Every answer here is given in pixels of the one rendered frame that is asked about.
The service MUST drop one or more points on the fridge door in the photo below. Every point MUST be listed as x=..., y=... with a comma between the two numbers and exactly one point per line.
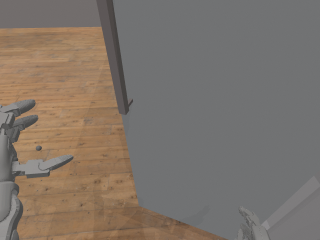
x=226, y=105

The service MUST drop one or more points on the handle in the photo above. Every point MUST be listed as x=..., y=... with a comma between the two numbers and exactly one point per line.
x=110, y=34

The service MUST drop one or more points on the left robot hand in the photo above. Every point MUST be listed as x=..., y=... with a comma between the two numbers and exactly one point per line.
x=9, y=133

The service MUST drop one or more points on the right robot hand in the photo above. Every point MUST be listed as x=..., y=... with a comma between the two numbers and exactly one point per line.
x=257, y=231

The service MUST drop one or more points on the robot left forearm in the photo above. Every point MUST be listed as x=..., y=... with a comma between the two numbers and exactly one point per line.
x=11, y=210

